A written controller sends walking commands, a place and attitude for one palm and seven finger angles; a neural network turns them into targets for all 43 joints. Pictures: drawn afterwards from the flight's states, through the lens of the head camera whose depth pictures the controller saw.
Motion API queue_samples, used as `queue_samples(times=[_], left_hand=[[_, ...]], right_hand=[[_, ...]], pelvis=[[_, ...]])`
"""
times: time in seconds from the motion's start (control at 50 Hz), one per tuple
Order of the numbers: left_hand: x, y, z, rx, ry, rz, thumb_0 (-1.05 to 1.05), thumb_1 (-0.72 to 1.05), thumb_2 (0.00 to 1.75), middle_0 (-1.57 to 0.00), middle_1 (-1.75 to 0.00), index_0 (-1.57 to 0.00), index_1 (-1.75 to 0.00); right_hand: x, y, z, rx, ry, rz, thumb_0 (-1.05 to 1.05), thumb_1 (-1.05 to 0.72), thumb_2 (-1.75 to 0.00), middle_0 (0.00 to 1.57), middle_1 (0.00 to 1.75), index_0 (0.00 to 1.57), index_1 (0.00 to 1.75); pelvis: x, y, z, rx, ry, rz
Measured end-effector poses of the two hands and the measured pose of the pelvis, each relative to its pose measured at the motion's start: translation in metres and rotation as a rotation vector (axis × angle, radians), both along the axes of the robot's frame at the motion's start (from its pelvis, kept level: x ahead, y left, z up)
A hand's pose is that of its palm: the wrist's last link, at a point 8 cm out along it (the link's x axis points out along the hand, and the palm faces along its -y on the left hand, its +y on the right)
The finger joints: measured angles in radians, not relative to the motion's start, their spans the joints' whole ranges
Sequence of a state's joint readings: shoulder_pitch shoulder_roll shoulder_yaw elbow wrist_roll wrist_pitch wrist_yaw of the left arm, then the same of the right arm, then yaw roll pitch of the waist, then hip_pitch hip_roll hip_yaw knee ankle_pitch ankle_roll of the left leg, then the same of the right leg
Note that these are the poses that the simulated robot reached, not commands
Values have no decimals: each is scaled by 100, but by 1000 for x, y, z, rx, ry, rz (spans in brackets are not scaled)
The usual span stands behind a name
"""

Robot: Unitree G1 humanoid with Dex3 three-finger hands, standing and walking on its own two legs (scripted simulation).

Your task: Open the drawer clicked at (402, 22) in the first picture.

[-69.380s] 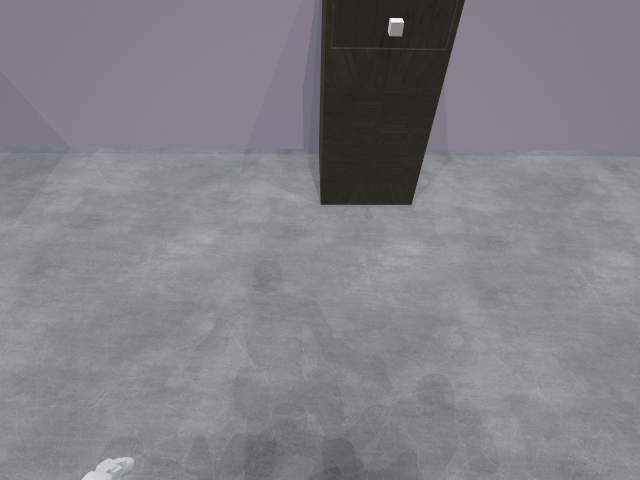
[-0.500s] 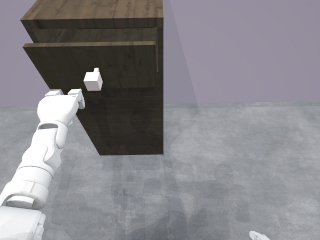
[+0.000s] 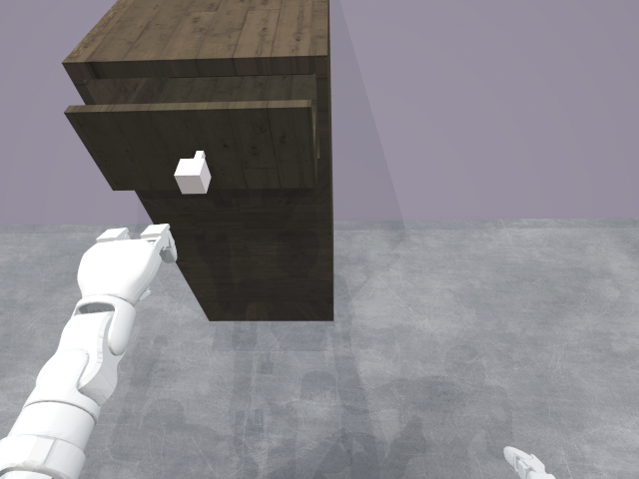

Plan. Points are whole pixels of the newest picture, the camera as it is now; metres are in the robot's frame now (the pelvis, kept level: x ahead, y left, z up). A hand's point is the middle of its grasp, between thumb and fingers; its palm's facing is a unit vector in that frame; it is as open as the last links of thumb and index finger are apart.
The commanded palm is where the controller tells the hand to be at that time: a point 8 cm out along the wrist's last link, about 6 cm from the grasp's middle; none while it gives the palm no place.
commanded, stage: pull the drawer open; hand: left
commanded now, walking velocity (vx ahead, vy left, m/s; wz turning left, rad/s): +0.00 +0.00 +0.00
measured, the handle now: (196, 168) +0.56 +0.25 +0.06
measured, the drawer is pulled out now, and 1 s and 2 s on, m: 0.09 0.09 0.09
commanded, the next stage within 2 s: open the thumb to release the handle in 1.96 s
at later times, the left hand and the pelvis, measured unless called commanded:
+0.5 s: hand (131, 332) +0.28 +0.26 +0.03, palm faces -0.04 -0.05 -1.00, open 4.9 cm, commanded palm +0.26 +0.26 +0.10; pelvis +0.00 +0.00 +0.00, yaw +1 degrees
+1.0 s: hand (110, 381) +0.22 +0.26 +0.04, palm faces -0.01 -0.07 -1.00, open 4.9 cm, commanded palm +0.19 +0.26 +0.10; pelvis +0.01 +0.00 +0.00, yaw +1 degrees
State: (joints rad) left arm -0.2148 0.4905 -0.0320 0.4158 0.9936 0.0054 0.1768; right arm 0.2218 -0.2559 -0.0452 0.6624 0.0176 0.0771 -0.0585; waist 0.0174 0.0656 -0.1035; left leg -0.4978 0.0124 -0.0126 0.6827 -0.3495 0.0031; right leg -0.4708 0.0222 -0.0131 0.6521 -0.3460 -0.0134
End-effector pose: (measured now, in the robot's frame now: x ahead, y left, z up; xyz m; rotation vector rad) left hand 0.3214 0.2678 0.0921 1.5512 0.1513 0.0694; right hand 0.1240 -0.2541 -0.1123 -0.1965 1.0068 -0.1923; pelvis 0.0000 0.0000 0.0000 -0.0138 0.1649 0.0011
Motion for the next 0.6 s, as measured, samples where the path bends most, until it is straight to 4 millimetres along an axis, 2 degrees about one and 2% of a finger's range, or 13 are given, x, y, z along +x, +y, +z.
queue_samples(times=[0.12,0.24,0.36,0.48,0.6], left_hand=[[-12,-14,0,-20,-12,-78,0,88,90,-42,-135,-42,-135],[-25,-5,7,-10,-59,-43,0,88,90,-42,-135,-42,-135],[-47,2,5,-16,-41,23,0,88,90,-42,-135,-41,-135],[-59,-6,-3,-31,-4,-13,0,88,90,-42,-135,-41,-135],[-66,-15,6,-32,-67,-64,0,88,90,-42,-135,-42,-135]], right_hand=[[25,4,10,-15,-74,31,1,-90,-90,21,30,20,30],[43,10,15,2,-124,58,1,-90,-90,20,30,20,30],[54,18,16,19,-141,89,1,-90,-90,20,30,20,30],[62,24,18,9,-147,127,1,-90,-90,21,30,20,30],[66,30,18,20,-162,134,1,-90,-90,21,30,20,30]], pelvis=[[0,-2,1,3,-21,1],[0,-2,1,4,-24,-4],[3,-1,2,4,-34,5],[2,-1,2,5,-48,15],[2,0,2,4,-46,7]])
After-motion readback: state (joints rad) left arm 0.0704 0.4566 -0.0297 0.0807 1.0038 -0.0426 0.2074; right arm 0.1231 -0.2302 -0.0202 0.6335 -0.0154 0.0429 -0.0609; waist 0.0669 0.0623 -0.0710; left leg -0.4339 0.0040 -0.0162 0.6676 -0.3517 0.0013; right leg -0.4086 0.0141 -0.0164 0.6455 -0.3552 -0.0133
